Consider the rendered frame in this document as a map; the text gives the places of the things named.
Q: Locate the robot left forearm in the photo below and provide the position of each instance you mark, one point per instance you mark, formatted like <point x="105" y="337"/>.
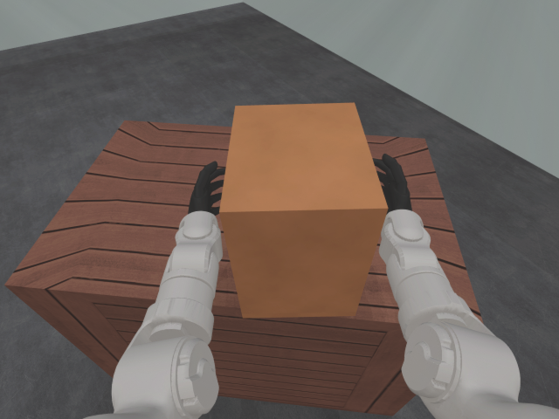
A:
<point x="184" y="301"/>

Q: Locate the carton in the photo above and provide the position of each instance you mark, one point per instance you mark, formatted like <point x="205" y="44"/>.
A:
<point x="302" y="209"/>

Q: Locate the right robot hand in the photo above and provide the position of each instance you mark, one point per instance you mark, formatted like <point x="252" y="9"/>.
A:
<point x="395" y="189"/>

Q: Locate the robot right upper arm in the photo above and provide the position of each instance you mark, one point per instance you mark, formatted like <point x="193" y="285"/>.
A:
<point x="460" y="373"/>

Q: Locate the robot left upper arm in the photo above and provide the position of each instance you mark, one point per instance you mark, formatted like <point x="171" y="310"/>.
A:
<point x="165" y="379"/>

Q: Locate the pedestal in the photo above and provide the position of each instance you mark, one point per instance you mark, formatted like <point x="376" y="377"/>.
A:
<point x="98" y="265"/>

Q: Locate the left robot hand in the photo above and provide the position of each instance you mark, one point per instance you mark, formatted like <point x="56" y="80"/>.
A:
<point x="201" y="200"/>

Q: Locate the robot right forearm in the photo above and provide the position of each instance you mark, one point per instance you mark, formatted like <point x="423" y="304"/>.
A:
<point x="420" y="287"/>

